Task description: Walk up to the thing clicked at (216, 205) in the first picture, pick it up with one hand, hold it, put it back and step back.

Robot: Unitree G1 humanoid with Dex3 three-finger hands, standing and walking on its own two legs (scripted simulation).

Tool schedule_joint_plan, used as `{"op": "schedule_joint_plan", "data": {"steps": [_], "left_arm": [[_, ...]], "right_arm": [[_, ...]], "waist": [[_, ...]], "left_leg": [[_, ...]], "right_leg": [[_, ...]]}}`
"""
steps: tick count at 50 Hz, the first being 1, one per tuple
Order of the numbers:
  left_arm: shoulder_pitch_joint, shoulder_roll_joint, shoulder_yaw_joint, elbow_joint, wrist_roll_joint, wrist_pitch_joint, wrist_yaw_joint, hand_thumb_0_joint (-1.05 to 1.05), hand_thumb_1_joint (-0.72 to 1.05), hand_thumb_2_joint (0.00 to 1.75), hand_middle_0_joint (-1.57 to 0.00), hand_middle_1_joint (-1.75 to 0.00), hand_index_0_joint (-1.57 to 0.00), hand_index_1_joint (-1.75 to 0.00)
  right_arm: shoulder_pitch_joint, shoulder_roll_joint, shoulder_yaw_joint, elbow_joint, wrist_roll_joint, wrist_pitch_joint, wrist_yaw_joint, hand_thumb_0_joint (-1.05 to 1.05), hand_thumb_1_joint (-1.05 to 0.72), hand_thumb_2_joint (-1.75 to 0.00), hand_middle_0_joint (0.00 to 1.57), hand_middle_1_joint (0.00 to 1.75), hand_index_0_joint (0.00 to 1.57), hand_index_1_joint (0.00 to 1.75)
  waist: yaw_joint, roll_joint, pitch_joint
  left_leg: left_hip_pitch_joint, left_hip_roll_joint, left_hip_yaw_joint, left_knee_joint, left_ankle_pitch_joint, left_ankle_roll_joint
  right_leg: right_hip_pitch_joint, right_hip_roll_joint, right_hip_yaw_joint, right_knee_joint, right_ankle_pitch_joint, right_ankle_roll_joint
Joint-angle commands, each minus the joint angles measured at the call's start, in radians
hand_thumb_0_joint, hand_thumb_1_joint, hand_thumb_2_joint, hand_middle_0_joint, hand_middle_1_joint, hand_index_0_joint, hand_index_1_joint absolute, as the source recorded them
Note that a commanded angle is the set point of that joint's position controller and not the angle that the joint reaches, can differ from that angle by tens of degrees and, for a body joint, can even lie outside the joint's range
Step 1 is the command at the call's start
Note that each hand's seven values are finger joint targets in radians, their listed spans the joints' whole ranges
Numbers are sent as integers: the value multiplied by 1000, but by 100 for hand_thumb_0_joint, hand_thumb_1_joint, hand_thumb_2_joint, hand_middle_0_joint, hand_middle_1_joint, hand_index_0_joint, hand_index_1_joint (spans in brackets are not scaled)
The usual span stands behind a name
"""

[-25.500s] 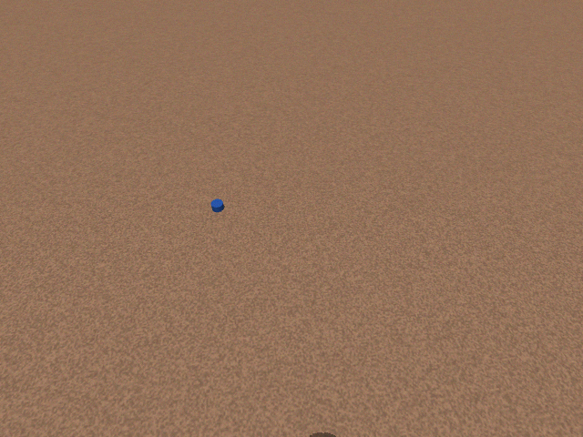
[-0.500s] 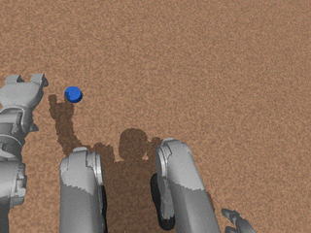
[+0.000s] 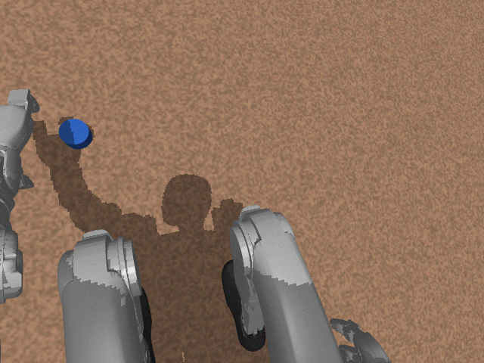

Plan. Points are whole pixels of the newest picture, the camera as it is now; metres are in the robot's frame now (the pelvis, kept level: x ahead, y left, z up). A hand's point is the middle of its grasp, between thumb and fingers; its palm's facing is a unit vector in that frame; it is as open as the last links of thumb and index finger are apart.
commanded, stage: rise first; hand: left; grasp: from above
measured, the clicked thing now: (76, 134) +0.54 +0.24 -0.32
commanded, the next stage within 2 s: approach in 1.86 s
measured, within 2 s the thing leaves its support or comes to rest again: neither
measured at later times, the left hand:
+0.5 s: hand (24, 145) +0.48 +0.29 -0.20, palm faces -0.45 -0.06 -0.89, open 14.1 cm
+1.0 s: hand (30, 136) +0.50 +0.28 -0.20, palm faces -0.45 -0.06 -0.89, open 14.0 cm
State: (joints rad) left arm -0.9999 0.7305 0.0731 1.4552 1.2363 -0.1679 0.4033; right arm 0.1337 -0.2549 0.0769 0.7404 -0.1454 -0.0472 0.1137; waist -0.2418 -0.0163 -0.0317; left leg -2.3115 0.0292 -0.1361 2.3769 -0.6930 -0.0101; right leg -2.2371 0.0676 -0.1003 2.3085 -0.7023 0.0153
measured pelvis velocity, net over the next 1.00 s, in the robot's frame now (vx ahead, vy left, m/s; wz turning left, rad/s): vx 0.00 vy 0.00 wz -0.04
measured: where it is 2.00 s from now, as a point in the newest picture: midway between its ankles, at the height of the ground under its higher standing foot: (195, 333)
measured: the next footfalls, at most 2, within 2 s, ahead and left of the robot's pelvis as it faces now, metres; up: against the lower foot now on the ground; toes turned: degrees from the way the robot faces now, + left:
none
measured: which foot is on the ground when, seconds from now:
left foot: down 0.00-1.00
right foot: down 0.00-1.00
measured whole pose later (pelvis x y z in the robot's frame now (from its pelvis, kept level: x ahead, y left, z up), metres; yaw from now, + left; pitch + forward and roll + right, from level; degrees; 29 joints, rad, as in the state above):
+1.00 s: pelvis +0.00 +0.00 -0.02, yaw -2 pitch +34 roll -10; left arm -1.09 0.83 0.04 1.52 1.24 -0.14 0.39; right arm 0.16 -0.28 0.18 0.68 -0.15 -0.06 0.14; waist -0.32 -0.04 0.03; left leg -2.36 0.02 -0.18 2.44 -0.69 -0.01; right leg -2.27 0.07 -0.14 2.34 -0.69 0.03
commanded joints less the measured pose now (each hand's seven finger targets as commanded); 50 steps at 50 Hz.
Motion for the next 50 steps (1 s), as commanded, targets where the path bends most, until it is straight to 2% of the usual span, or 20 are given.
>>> {"op": "schedule_joint_plan", "data": {"steps": [1,4,5,9,14,16,18,19,20,24,25,28,33,34,37,38,39,42,45,50], "left_arm": [[-307,266,32,-135,-12,7,34,0,-53,98,-7,-103,-8,-101],[-296,249,16,-120,-15,11,30,0,-53,99,-7,-102,-8,-101],[-331,273,21,-141,-12,8,31,0,-54,99,-6,-103,-8,-102],[-322,263,12,-132,-16,10,27,0,-54,99,-6,-104,-8,-103],[-330,276,18,-135,-15,15,28,0,-53,98,-6,-105,-8,-103],[-351,274,6,-122,-8,14,25,0,-54,99,-6,-104,-7,-103],[-337,277,3,-107,-9,16,24,0,-61,106,-8,-100,-5,-102],[-354,281,6,-116,-11,14,26,0,-56,101,-6,-103,-7,-102],[-362,273,0,-118,-8,15,24,0,-55,100,-7,-103,-7,-102],[-373,293,-2,-98,-8,7,23,0,-55,100,-7,-104,-7,-103],[-363,297,1,-97,-9,7,24,0,-55,99,-6,-104,-7,-103],[-381,308,4,-92,-6,7,27,0,-55,99,-6,-104,-7,-103],[-365,318,9,-86,-8,16,31,0,-54,98,-6,-105,-7,-104],[-375,308,-7,-67,-7,17,28,0,-54,98,-6,-106,-7,-105],[-395,320,-2,-81,-3,16,29,0,-55,99,-6,-104,-7,-103],[-383,312,-12,-71,-6,19,27,0,-55,99,-6,-105,-7,-104],[-391,311,-12,-75,-3,20,27,0,-54,99,-6,-105,-7,-104],[-396,310,-15,-70,-11,24,26,0,-54,98,-7,-105,-8,-104],[-421,339,-6,-86,-14,23,25,0,-53,97,-6,-106,-8,-104],[-430,339,-13,-65,-8,20,21,0,-54,98,-7,-105,-8,-104]], "right_arm": [[239,-250,-66,-9,3,0,-5,0,-90,-90,20,30,20,30],[237,-252,-63,-12,4,-1,-1,0,-90,-90,20,30,20,30],[233,-260,-59,-12,7,0,-1,0,-90,-90,20,30,20,30],[235,-262,-52,-21,6,0,3,0,-90,-90,20,30,20,30],[243,-275,-44,-24,8,3,6,0,-90,-90,20,30,20,30],[245,-282,-40,-28,6,3,8,0,-90,-90,20,30,20,30],[241,-279,-35,-28,7,3,7,0,-91,-90,20,30,20,30],[244,-285,-36,-27,7,1,7,0,-90,-90,20,30,20,30],[251,-284,-34,-29,4,0,9,0,-90,-90,20,30,20,30],[247,-285,-21,-33,4,-2,9,0,-91,-90,20,30,20,30],[238,-284,-20,-35,4,-1,8,0,-90,-90,20,30,20,30],[250,-289,-15,-39,0,-5,8,0,-91,-90,20,30,20,30],[249,-291,-7,-42,-1,-4,10,0,-91,-90,20,30,20,30],[248,-287,-5,-40,0,-3,11,0,-91,-90,20,30,20,30],[254,-296,1,-44,-1,-3,10,0,-90,-90,20,30,20,30],[246,-295,0,-42,3,-3,9,0,-91,-90,20,30,20,30],[253,-295,3,-43,2,-4,11,0,-91,-90,20,30,20,30],[261,-296,6,-43,-2,-8,14,0,-91,-90,20,30,20,30],[254,-300,12,-52,2,-7,14,0,-91,-90,20,30,20,30],[263,-308,19,-55,-1,-9,14,0,-90,-90,20,30,20,30]], "waist": [[-9,273,-723],[-18,280,-691],[-21,304,-696],[-27,305,-687],[-27,342,-691],[-53,338,-670],[-44,337,-663],[-46,342,-663],[-60,347,-663],[-64,335,-649],[-52,342,-647],[-71,322,-643],[-60,346,-666],[-75,329,-652],[-83,350,-643],[-71,348,-637],[-86,355,-637],[-90,356,-635],[-87,374,-652],[-113,352,-618]], "left_leg": [[504,-12,83,-197,225,51],[505,-9,73,-201,212,47],[499,-8,73,-194,212,46],[492,-8,64,-199,198,43],[527,-9,57,-197,238,36],[505,-9,55,-188,215,39],[503,-9,59,-180,214,39],[503,-8,56,-183,208,37],[509,-8,52,-185,205,37],[466,-10,52,-178,185,40],[472,-11,57,-178,182,41],[446,-9,56,-163,176,45],[474,-7,53,-163,213,40],[448,-9,52,-158,195,43],[460,-9,46,-163,202,40],[473,-7,45,-162,205,40],[471,-8,45,-163,212,39],[465,-7,47,-158,216,40],[464,-6,44,-160,214,39],[458,-4,35,-158,200,40]], "right_leg": [[405,14,-58,-247,295,-41],[377,16,-69,-236,279,-46],[364,17,-69,-228,281,-47],[355,20,-80,-218,265,-49],[346,18,-85,-198,300,-52],[325,20,-90,-200,284,-51],[333,22,-87,-201,287,-50],[320,19,-90,-194,280,-51],[322,21,-94,-194,278,-51],[329,23,-96,-193,262,-49],[330,23,-91,-201,260,-49],[340,24,-92,-202,259,-44],[357,25,-98,-193,292,-44],[352,28,-97,-198,279,-45],[340,25,-104,-191,283,-46],[326,27,-102,-190,286,-49],[337,26,-103,-188,294,-48],[356,28,-102,-192,304,-45],[354,27,-104,-188,297,-46],[335,28,-112,-192,284,-46]]}}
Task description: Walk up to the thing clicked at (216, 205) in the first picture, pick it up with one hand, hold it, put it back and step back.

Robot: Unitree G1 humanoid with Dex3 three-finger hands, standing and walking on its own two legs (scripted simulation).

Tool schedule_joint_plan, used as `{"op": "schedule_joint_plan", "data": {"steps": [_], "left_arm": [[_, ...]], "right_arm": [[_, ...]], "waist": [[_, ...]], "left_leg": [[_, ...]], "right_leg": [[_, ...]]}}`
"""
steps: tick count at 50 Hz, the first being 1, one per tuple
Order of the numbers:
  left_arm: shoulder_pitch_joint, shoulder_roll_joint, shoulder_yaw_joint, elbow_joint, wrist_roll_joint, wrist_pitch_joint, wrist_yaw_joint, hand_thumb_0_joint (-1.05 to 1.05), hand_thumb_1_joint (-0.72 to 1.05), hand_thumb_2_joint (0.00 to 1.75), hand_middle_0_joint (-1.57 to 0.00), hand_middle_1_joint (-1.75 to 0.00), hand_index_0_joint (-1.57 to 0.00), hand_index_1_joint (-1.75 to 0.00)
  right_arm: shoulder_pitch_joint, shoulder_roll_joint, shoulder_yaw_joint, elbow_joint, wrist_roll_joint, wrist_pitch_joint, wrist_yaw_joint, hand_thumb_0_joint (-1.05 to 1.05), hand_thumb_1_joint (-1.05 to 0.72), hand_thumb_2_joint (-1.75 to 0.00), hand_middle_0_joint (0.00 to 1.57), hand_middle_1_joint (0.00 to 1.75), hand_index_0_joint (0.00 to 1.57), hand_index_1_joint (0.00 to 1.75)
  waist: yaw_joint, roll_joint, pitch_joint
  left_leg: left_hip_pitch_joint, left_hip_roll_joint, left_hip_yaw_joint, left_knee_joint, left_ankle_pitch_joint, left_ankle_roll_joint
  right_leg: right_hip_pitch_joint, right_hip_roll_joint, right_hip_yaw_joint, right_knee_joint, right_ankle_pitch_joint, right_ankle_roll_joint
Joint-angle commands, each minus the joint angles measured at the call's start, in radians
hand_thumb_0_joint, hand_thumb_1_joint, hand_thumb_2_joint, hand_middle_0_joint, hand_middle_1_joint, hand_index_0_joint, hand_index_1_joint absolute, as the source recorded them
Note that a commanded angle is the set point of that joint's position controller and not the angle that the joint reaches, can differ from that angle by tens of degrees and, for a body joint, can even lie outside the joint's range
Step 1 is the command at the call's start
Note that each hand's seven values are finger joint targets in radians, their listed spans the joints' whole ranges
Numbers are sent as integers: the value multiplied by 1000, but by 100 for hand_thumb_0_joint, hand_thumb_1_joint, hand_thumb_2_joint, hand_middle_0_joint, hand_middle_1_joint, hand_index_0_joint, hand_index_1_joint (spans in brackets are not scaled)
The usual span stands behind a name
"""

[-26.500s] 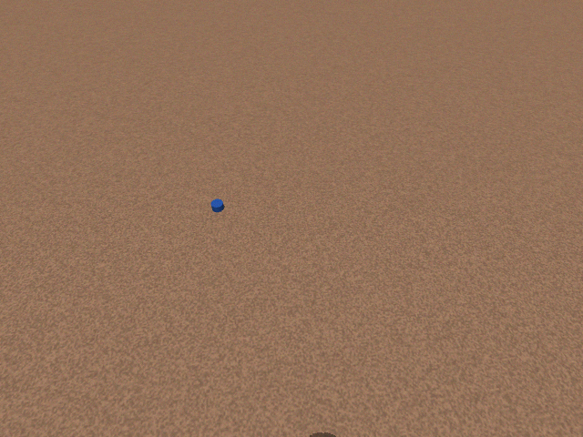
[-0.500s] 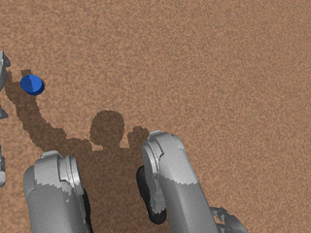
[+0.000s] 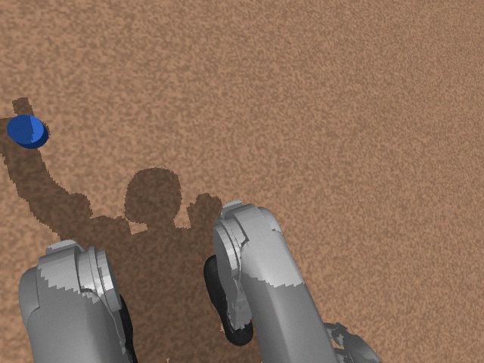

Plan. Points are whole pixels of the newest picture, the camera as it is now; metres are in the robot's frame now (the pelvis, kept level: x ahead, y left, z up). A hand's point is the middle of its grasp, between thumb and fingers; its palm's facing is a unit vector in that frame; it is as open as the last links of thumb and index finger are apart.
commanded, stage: rise first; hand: left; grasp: from above
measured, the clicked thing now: (28, 132) +0.53 +0.26 -0.31
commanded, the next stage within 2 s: approach in 0.86 s
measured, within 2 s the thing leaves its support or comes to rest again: neither
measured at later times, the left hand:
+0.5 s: hand out of the picture +0.49 +0.30 -0.19, palm faces -0.45 -0.08 -0.89, open 14.0 cm
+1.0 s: hand out of the picture +0.49 +0.30 -0.18, palm faces -0.44 -0.08 -0.89, open 13.9 cm
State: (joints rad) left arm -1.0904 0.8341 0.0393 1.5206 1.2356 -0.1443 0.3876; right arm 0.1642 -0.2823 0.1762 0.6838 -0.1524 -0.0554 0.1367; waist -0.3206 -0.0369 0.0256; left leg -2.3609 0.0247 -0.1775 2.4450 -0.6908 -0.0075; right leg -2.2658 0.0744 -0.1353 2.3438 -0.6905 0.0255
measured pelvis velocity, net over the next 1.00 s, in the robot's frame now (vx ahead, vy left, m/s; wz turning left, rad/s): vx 0.00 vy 0.00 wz -0.01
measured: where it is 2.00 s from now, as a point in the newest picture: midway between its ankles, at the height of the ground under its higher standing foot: (180, 335)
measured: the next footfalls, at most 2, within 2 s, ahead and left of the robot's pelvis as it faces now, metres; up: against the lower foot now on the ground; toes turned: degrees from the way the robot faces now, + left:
none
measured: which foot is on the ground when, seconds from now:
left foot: down 0.00-1.00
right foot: down 0.00-1.00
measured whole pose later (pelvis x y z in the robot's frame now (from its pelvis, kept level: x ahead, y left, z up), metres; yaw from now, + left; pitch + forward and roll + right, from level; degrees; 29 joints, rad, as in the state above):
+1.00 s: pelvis +0.00 +0.00 +0.00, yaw -1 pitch +33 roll -10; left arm -1.08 0.84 0.04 1.50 1.22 -0.13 0.38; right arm 0.17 -0.29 0.19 0.67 -0.15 -0.07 0.16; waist -0.33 -0.04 0.04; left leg -2.36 0.03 -0.18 2.44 -0.69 -0.01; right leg -2.26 0.08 -0.14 2.33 -0.68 0.03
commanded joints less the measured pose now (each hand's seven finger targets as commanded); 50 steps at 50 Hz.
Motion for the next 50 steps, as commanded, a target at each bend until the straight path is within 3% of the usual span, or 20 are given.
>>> {"op": "schedule_joint_plan", "data": {"steps": [1,6,12,17,21,23,25,29,30,31,33,34,36,37,42,48,49,50], "left_arm": [[-328,233,19,-127,-5,-1,38,0,-55,99,-7,-104,-7,-104],[-322,265,25,-121,-3,-2,45,0,-55,99,-7,-106,-7,-104],[-321,260,30,-124,-9,11,47,0,-53,97,-7,-105,-8,-103],[-305,277,36,-159,-17,9,39,0,-53,97,-7,-105,-8,-104],[-301,235,16,-151,-23,12,27,0,-53,97,-8,-104,-9,-103],[-288,256,24,-156,-19,9,27,0,-54,98,-8,-104,-9,-103],[-303,230,17,-170,-17,9,24,0,-52,97,-9,-102,-9,-102],[-306,250,25,-178,-20,3,28,0,-51,96,-10,-102,-11,-102],[-303,234,21,-163,-18,5,26,0,-51,96,-10,-102,-10,-102],[-319,257,28,-191,-20,3,30,0,-51,96,-9,-102,-10,-101],[-318,242,23,-176,-18,3,31,0,-51,96,-9,-104,-10,-103],[-319,253,22,-175,-18,5,33,0,-51,96,-9,-103,-10,-102],[-316,235,24,-152,-18,10,35,0,-52,96,-9,-102,-10,-101],[-298,223,9,-140,-19,11,32,0,-52,97,-9,-103,-10,-102],[-316,233,10,-142,-22,15,25,0,-52,97,-9,-102,-10,-102],[-297,242,21,-155,-20,16,28,0,-55,100,-11,-100,-10,-102],[-298,226,12,-152,-22,19,27,0,-51,95,-7,-108,-9,-106],[-314,203,5,-155,-24,20,25,0,-50,95,-7,-109,-9,-107]], "right_arm": [[231,-277,-74,-1,4,-2,-7,0,-90,-90,20,30,20,30],[221,-280,-66,-8,1,-2,-7,0,-90,-90,20,30,20,30],[240,-286,-63,-9,1,-12,0,0,-91,-90,20,30,20,30],[218,-287,-63,-16,3,-10,2,0,-91,-90,20,30,20,30],[230,-285,-67,-12,3,-12,9,0,-91,-90,20,30,20,30],[226,-287,-70,-15,9,-12,9,0,-91,-90,20,30,20,30],[240,-289,-70,-15,3,-13,11,0,-90,-90,20,30,20,30],[235,-283,-68,-14,5,-14,15,0,-91,-90,20,30,20,30],[237,-291,-71,-15,3,-16,15,0,-90,-90,20,30,20,30],[234,-289,-69,-19,5,-14,15,0,-90,-90,20,30,20,30],[240,-285,-70,-13,3,-15,16,0,-91,-90,20,30,20,30],[230,-283,-70,-12,7,-15,15,0,-91,-90,20,30,20,30],[241,-285,-73,-12,3,-17,16,0,-90,-90,20,30,20,30],[228,-279,-67,-11,3,-15,17,0,-90,-90,20,30,20,30],[232,-284,-67,-12,5,-15,17,0,-91,-90,20,30,20,30],[230,-276,-69,-13,7,-14,17,0,-91,-90,20,30,20,30],[223,-277,-72,-12,7,-12,17,0,-90,-90,20,30,20,30],[240,-281,-72,-13,6,-15,18,0,-91,-90,20,30,20,30]], "waist": [[-31,389,-669],[-21,395,-682],[-42,388,-676],[-14,439,-707],[-41,410,-678],[-20,422,-670],[-40,422,-670],[-21,420,-681],[-36,403,-662],[-29,415,-694],[-36,409,-693],[-21,409,-694],[-37,403,-673],[-27,399,-671],[-34,389,-666],[-17,400,-692],[-18,396,-700],[-44,387,-678]], "left_leg": [[511,-2,81,-230,205,36],[495,-1,85,-226,185,38],[509,3,77,-218,232,38],[540,3,77,-237,218,31],[531,6,67,-231,219,32],[534,4,68,-239,215,29],[549,5,65,-235,230,26],[526,3,78,-235,221,31],[527,3,72,-227,213,31],[540,5,73,-230,218,32],[526,3,77,-227,216,34],[523,3,76,-233,206,32],[525,3,75,-235,205,31],[506,4,79,-231,195,35],[502,3,75,-234,195,35],[512,2,80,-236,206,33],[518,4,80,-228,213,34],[512,2,79,-222,225,34]], "right_leg": [[380,21,-73,-227,281,-57],[400,27,-69,-238,267,-55],[404,24,-76,-231,311,-52],[401,26,-77,-225,288,-59],[381,27,-85,-225,293,-58],[369,24,-82,-221,283,-62],[367,23,-87,-223,295,-61],[396,24,-77,-229,293,-58],[363,23,-82,-231,282,-60],[380,25,-80,-234,286,-57],[397,25,-77,-235,293,-55],[383,28,-77,-231,280,-58],[374,23,-80,-234,278,-57],[382,29,-76,-238,272,-56],[383,28,-78,-237,272,-57],[404,29,-72,-232,280,-57],[393,30,-73,-234,288,-56],[385,28,-77,-237,300,-55]]}}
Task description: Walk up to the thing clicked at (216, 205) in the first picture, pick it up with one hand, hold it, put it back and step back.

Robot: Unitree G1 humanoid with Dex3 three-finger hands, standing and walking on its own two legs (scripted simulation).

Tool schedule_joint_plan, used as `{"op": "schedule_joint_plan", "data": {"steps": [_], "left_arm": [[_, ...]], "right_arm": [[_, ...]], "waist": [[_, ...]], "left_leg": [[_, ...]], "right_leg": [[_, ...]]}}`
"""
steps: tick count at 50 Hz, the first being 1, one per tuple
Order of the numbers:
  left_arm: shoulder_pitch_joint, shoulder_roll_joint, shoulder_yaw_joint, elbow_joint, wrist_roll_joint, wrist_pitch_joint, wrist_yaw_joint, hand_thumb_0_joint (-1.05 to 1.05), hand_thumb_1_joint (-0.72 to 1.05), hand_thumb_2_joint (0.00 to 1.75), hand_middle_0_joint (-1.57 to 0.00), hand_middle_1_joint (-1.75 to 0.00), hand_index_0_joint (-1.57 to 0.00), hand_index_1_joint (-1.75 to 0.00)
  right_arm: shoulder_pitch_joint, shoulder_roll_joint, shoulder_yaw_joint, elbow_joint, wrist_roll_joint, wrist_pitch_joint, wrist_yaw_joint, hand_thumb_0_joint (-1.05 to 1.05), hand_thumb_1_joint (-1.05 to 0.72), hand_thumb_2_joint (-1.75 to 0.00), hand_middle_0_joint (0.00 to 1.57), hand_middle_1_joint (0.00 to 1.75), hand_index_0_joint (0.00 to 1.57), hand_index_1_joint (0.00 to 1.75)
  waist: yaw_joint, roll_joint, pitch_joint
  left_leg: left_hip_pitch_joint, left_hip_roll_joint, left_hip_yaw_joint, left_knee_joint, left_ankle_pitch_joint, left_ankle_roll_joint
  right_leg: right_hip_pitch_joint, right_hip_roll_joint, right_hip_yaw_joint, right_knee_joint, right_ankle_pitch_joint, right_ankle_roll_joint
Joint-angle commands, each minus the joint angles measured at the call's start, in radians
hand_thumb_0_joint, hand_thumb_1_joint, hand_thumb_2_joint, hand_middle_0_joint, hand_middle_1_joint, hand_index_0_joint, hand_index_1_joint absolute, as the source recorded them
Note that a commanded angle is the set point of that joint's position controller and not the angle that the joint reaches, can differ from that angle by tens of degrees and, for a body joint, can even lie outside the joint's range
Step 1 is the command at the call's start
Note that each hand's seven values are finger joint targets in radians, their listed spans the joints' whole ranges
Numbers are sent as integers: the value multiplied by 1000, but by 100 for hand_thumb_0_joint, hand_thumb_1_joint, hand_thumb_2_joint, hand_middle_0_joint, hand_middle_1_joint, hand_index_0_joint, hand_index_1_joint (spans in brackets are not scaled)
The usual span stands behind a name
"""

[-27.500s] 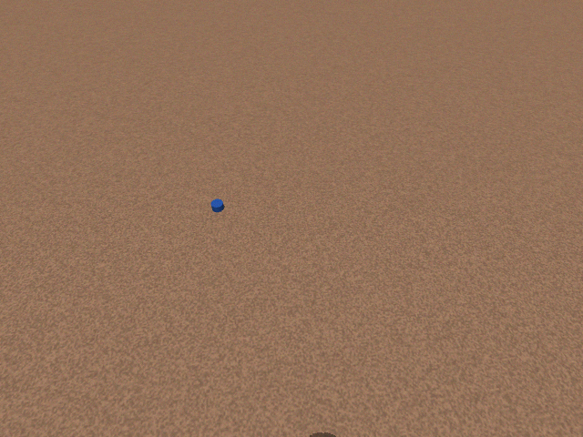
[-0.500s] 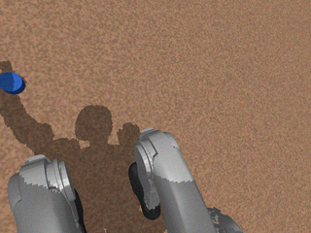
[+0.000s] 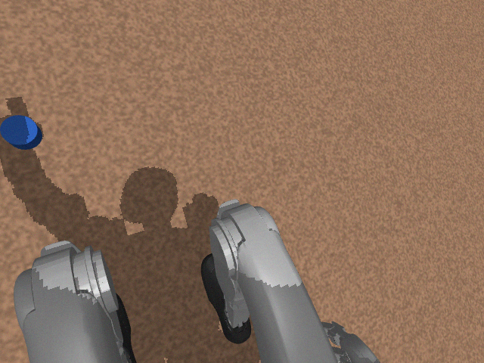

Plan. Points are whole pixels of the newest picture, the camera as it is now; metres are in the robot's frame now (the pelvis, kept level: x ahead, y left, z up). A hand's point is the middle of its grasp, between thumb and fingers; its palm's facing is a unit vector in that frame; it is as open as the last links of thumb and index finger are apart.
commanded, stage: approach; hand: left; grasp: from above
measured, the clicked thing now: (22, 132) +0.53 +0.27 -0.31
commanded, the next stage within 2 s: rest palm in 0.58 s
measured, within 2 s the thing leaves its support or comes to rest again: neither
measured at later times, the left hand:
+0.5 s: hand (18, 97) +0.55 +0.23 -0.17, palm faces -0.39 -0.07 -0.92, open 13.3 cm
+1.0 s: hand (8, 134) +0.50 +0.26 -0.23, palm faces -0.45 -0.09 -0.89, open 13.4 cm
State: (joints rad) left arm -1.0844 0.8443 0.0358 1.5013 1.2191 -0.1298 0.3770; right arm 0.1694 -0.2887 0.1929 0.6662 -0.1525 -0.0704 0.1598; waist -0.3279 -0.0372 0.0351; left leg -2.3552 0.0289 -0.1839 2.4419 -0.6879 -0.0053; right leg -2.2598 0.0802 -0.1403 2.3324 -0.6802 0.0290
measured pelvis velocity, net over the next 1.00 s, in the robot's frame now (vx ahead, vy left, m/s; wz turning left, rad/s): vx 0.00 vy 0.00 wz -0.02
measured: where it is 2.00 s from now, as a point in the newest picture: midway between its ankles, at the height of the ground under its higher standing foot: (178, 334)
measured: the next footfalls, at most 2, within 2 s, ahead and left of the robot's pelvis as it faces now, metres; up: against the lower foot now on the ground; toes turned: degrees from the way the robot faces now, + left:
none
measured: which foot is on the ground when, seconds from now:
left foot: down 0.00-1.00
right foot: down 0.00-1.00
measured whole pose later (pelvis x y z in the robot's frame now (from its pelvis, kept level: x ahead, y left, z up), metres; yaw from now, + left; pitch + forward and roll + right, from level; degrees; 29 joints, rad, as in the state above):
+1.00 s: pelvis +0.00 +0.00 -0.01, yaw -1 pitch +32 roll -12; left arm -1.20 0.88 -0.04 1.65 1.26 -0.15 0.47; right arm 0.14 -0.32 0.26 0.63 -0.20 -0.10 0.14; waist -0.39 -0.11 0.10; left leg -2.36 0.02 -0.22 2.48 -0.70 -0.02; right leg -2.25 0.08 -0.17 2.34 -0.68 0.03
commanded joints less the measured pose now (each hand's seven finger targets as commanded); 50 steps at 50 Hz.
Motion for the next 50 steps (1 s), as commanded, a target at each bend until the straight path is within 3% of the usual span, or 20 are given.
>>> {"op": "schedule_joint_plan", "data": {"steps": [1,3,6,8,11,15,16,23,27,29,32,33,34,36,37,39,41,45,48,50], "left_arm": [[-347,177,-5,-156,-13,2,35,0,-50,94,-7,-110,-10,-107],[-391,153,-25,-166,-16,0,42,0,-50,94,-7,-111,-9,-108],[-465,99,-57,-140,-7,4,45,0,-48,94,-7,-111,-10,-108],[-490,71,-86,-101,2,9,52,0,-49,96,-7,-112,-10,-109],[-550,66,-95,-73,12,29,75,0,-46,98,-8,-115,-11,-112],[-565,157,-42,-43,36,79,115,0,-45,101,-9,-117,-12,-114],[-539,138,-45,14,37,97,118,0,-44,101,-10,-117,-13,-114],[-421,218,-14,32,-28,178,78,0,-46,97,-8,-116,-12,-112],[-372,248,7,-10,-70,166,28,0,-46,97,-8,-116,-12,-112],[-339,281,40,-23,-73,146,2,0,-47,96,-8,-114,-11,-111],[-355,287,54,-112,-65,90,-35,0,-47,98,-8,-116,-11,-113],[-372,274,45,-150,-62,66,-41,0,-45,100,-8,-118,-12,-115],[-401,204,-6,-185,-61,45,-52,0,-49,94,-6,-112,-10,-108],[-400,184,-25,-174,-52,12,-50,0,-49,92,-6,-111,-10,-107],[-441,136,-69,-207,-55,-5,-46,0,-50,94,-6,-106,-8,-104],[-448,164,-73,-166,-38,-30,-18,0,-49,98,-7,-109,-9,-107],[-431,128,-97,-89,-26,-37,14,0,-48,101,-8,-109,-9,-108],[-478,173,-83,-30,25,-41,101,0,-45,102,-8,-110,-10,-108],[-473,220,-43,26,50,-21,171,0,-43,103,-10,-111,-11,-109],[-453,186,-57,100,62,4,200,0,-42,101,-10,-111,-12,-108]], "right_arm": [[235,-269,-87,7,6,1,-4,0,-91,-90,20,30,20,30],[232,-272,-90,15,8,1,-7,0,-90,-90,20,30,20,30],[261,-281,-91,26,2,-6,-8,0,-90,-90,20,30,20,30],[251,-280,-84,31,0,-8,-10,0,-91,-90,20,30,20,30],[262,-284,-75,34,-7,-15,-13,0,-90,-90,20,30,20,30],[263,-293,-58,14,-10,-14,-13,0,-90,-90,20,30,20,30],[255,-291,-55,2,-8,-14,-13,0,-91,-90,20,30,20,30],[230,-284,-24,-42,18,11,-16,0,-90,-90,20,30,20,30],[232,-290,-21,-51,22,27,-26,0,-90,-89,20,30,20,30],[239,-304,-29,-53,17,35,-33,0,-90,-89,20,30,20,30],[259,-305,-39,-53,6,41,-40,0,-91,-90,20,30,20,30],[263,-307,-42,-51,3,44,-42,0,-90,-90,20,30,20,30],[244,-298,-43,-63,4,39,-42,0,-90,-90,20,30,20,30],[275,-306,-50,-33,-2,36,-43,0,-90,-90,20,30,20,30],[267,-300,-46,-32,-2,29,-43,0,-90,-90,20,30,20,30],[262,-314,-45,-21,-8,20,-46,0,-90,-90,20,30,20,30],[260,-306,-40,-5,-15,9,-41,0,-89,-90,20,30,20,30],[242,-321,-20,5,-32,-14,-36,0,-89,-90,20,30,20,30],[229,-329,-5,3,-45,-31,-26,0,-89,-90,20,30,20,30],[224,-325,4,5,-57,-49,-11,0,-89,-90,20,30,20,30]], "waist": [[-41,392,-708],[-44,423,-699],[-95,408,-653],[-97,422,-653],[-110,447,-660],[-80,474,-709],[-85,467,-693],[-58,354,-725],[-56,306,-701],[-62,284,-640],[-76,310,-652],[-82,323,-675],[-86,347,-676],[-112,357,-642],[-115,356,-646],[-117,379,-631],[-121,376,-586],[-121,444,-598],[-119,473,-612],[-145,466,-558]], "left_leg": [[507,0,80,-225,216,32],[524,0,79,-230,204,28],[521,0,65,-234,172,26],[531,2,63,-233,159,23],[544,2,64,-231,172,21],[539,2,84,-233,209,24],[526,1,85,-235,203,26],[404,11,100,-212,234,55],[349,10,101,-200,226,58],[324,12,96,-193,198,56],[366,11,85,-183,204,46],[383,11,79,-187,198,41],[408,9,75,-184,183,33],[430,10,66,-183,163,29],[442,9,63,-183,153,28],[463,7,59,-191,143,24],[486,8,49,-205,126,23],[554,10,41,-205,182,15],[567,13,46,-197,244,16],[550,16,44,-190,249,17]], "right_leg": [[390,25,-73,-223,287,-58],[346,23,-75,-219,274,-63],[309,21,-88,-223,251,-63],[292,25,-90,-217,242,-68],[291,24,-92,-213,259,-67],[344,26,-78,-216,291,-67],[332,26,-78,-212,285,-69],[492,41,-41,-236,328,-50],[543,40,-32,-250,322,-46],[526,38,-34,-255,277,-54],[526,35,-44,-253,269,-61],[525,36,-52,-253,263,-62],[484,36,-55,-248,237,-71],[448,36,-71,-251,218,-68],[426,36,-81,-249,215,-67],[400,32,-97,-243,212,-65],[363,34,-109,-230,208,-63],[337,32,-125,-201,263,-63],[365,34,-123,-190,322,-58],[348,37,-124,-182,334,-58]]}}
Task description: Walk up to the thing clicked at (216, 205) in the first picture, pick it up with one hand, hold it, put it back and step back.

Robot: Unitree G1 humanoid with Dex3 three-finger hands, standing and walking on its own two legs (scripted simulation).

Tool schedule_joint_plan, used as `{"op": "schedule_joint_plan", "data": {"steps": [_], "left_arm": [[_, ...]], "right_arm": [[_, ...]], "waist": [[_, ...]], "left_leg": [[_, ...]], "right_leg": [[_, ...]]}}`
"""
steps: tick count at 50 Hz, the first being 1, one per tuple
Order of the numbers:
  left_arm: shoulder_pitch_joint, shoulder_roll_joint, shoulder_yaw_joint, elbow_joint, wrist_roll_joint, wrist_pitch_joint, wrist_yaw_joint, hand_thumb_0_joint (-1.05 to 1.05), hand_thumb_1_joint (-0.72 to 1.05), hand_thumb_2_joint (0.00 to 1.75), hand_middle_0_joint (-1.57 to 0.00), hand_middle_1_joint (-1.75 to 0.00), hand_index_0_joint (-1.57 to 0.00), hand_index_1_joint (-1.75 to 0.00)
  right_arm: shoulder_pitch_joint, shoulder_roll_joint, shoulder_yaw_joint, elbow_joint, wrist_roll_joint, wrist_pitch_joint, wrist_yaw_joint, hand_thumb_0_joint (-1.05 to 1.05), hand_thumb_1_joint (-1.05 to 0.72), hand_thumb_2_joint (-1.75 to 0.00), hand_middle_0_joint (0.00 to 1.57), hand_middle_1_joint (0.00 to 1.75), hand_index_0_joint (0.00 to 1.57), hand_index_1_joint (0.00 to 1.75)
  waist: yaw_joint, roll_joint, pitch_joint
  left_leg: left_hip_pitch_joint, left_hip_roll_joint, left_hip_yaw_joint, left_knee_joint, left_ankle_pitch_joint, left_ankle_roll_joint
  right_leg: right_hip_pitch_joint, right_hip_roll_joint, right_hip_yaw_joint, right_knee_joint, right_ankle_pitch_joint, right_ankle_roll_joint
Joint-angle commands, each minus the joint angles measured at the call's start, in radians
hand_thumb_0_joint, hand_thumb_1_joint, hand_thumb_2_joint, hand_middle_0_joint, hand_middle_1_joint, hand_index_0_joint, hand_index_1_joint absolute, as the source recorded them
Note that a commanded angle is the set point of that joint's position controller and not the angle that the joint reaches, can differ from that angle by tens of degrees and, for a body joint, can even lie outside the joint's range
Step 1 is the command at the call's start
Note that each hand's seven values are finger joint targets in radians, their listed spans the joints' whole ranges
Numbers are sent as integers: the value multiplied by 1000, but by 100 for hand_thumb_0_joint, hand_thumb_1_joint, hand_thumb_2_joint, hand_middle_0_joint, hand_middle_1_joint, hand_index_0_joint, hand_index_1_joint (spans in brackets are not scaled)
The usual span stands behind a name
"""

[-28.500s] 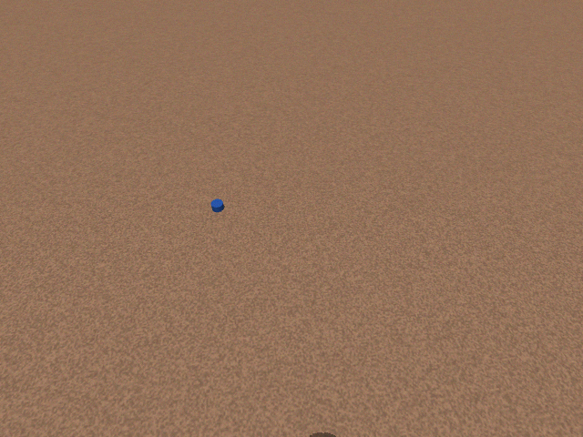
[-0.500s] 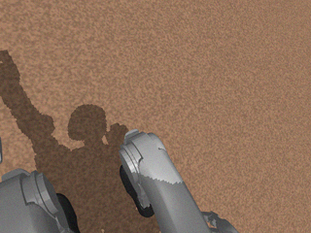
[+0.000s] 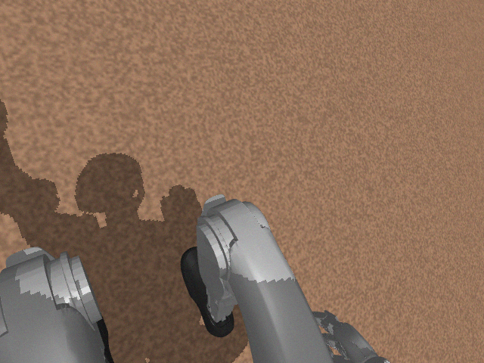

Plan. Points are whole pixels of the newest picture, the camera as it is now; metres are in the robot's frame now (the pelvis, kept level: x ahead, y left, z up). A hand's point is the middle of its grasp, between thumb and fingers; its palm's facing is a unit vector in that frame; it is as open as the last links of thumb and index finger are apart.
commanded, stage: rest palm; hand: left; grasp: from above
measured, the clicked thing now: out of the picture +0.52 +0.28 -0.30
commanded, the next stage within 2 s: close in 1.14 s
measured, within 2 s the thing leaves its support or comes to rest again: neither
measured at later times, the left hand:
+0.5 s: hand out of the picture +0.50 +0.27 -0.25, palm faces -0.47 -0.13 -0.88, open 13.7 cm
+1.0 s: hand out of the picture +0.50 +0.27 -0.27, palm faces -0.44 -0.12 -0.89, open 13.4 cm
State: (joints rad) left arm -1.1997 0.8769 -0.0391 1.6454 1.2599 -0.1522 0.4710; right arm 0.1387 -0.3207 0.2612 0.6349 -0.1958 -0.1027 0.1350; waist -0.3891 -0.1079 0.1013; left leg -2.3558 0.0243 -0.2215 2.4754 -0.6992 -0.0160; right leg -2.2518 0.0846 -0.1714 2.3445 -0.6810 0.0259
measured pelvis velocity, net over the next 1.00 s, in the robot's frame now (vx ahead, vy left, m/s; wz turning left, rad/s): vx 0.00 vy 0.01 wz -0.06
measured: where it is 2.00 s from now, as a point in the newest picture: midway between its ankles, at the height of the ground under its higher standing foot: (159, 332)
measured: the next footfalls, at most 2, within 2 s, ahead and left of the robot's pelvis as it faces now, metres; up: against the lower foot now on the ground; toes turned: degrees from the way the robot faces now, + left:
none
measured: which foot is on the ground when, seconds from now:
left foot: down 0.00-1.00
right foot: down 0.00-1.00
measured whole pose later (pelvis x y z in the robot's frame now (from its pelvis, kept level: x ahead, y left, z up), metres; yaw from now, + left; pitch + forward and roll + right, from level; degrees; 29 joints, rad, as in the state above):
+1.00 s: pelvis +0.00 +0.01 +0.00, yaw -3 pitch +30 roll -15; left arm -1.22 1.02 0.00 1.75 1.20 -0.10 0.60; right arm 0.14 -0.34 0.38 0.60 -0.24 -0.22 0.22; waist -0.47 -0.16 0.22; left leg -2.34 0.05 -0.26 2.50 -0.72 0.00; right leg -2.23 0.11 -0.20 2.32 -0.67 0.05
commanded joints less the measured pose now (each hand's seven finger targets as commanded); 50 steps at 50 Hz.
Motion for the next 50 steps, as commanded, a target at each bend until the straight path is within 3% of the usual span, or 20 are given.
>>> {"op": "schedule_joint_plan", "data": {"steps": [1,5,9,10,12,14,16,17,19,29,31,32,40,43,44,49,50], "left_arm": [[-363,192,37,-69,17,34,124,0,-41,104,-11,-112,-12,-110],[-353,197,42,-24,-3,81,150,0,-41,97,-10,-110,-13,-107],[-343,249,66,-58,-33,99,134,0,-44,93,-9,-109,-11,-106],[-336,270,91,-54,-34,102,130,0,-44,91,-8,-108,-11,-105],[-302,263,94,-14,-48,104,116,0,-46,93,-8,-108,-10,-105],[-299,289,104,-50,-53,96,105,0,-49,96,-8,-106,-9,-105],[-281,272,89,-19,-61,85,86,0,-50,94,-7,-105,-8,-103],[-289,301,101,-66,-62,74,83,0,-50,96,-7,-105,-8,-103],[-277,283,82,-49,-60,58,73,0,-50,96,-8,-104,-9,-103],[-288,313,67,-57,-43,6,106,0,-48,100,-9,-106,-10,-105],[-306,316,64,-67,-36,8,122,0,-45,101,-11,-107,-12,-106],[-280,320,63,-11,-39,13,133,0,-45,100,-10,-107,-11,-106],[-283,316,58,21,-38,38,170,0,-43,99,-12,-108,-13,-107],[-277,314,54,19,-46,46,165,0,-43,97,-12,-108,-13,-106],[-295,324,60,-11,-51,45,164,0,-44,99,-12,-108,-13,-107],[-270,278,25,17,-68,51,158,0,-43,96,-11,-109,-13,-107],[-263,296,32,19,-71,52,162,0,-44,97,-11,-109,-12,-107]], "right_arm": [[245,-303,-62,28,-12,-21,16,0,-89,-90,20,30,20,30],[235,-313,-50,3,-18,-42,35,0,-90,-90,20,30,20,30],[235,-323,-37,-14,-12,-56,49,0,-91,-90,20,30,20,30],[251,-329,-38,-2,-11,-58,52,0,-91,-90,20,30,20,30],[243,-325,-30,-8,-10,-61,57,0,-91,-90,20,30,20,30],[246,-327,-25,-18,-9,-53,55,0,-91,-90,20,30,20,30],[246,-322,-19,-14,-9,-61,58,0,-91,-90,20,30,20,30],[255,-335,-14,-20,-6,-61,56,0,-90,-90,20,30,20,30],[264,-331,-17,-11,-8,-61,56,0,-90,-90,20,30,20,30],[267,-349,11,-3,-23,-85,64,0,-90,-90,20,30,20,30],[268,-349,13,-1,-26,-89,65,0,-90,-90,20,30,20,30],[258,-343,17,2,-30,-89,65,0,-90,-90,20,30,20,30],[234,-359,21,-5,-33,-104,72,0,-91,-91,20,30,20,30],[240,-370,14,-7,-35,-110,73,0,-91,-91,20,30,20,30],[229,-361,22,-5,-31,-109,74,0,-91,-91,20,30,20,30],[220,-355,32,-1,-34,-118,83,0,-91,-91,20,30,20,30],[232,-367,29,-3,-33,-114,80,0,-91,-91,20,30,20,30]], "waist": [[-77,537,-641],[-97,539,-621],[-97,557,-683],[-98,564,-670],[-104,526,-602],[-99,528,-642],[-106,503,-594],[-106,500,-615],[-115,502,-613],[-119,529,-560],[-126,536,-586],[-125,520,-569],[-144,508,-527],[-150,528,-512],[-138,534,-541],[-162,536,-524],[-163,520,-533]], "left_leg": [[553,24,84,-220,271,30],[531,28,85,-218,247,34],[562,35,77,-204,298,35],[556,34,72,-206,292,34],[493,34,69,-204,240,39],[502,35,67,-213,247,39],[466,33,68,-197,225,45],[475,33,63,-197,240,43],[470,35,64,-188,246,44],[496,40,46,-187,230,31],[515,42,46,-190,238,32],[490,45,46,-195,216,34],[478,51,35,-202,200,31],[488,49,40,-211,201,30],[507,54,31,-208,218,26],[513,56,23,-199,256,25],[518,57,25,-209,264,25]], "right_leg": [[354,35,-90,-205,346,-51],[375,36,-82,-211,337,-51],[432,37,-80,-202,374,-48],[416,32,-85,-197,360,-49],[395,34,-86,-202,318,-49],[446,40,-87,-211,324,-49],[421,39,-84,-209,308,-49],[433,38,-90,-216,314,-48],[455,41,-87,-212,328,-45],[428,47,-110,-214,304,-49],[445,49,-111,-214,321,-43],[460,55,-109,-224,315,-42],[433,55,-120,-229,304,-41],[447,51,-114,-230,307,-41],[438,51,-118,-222,315,-42],[448,51,-121,-217,354,-40],[478,57,-121,-232,365,-38]]}}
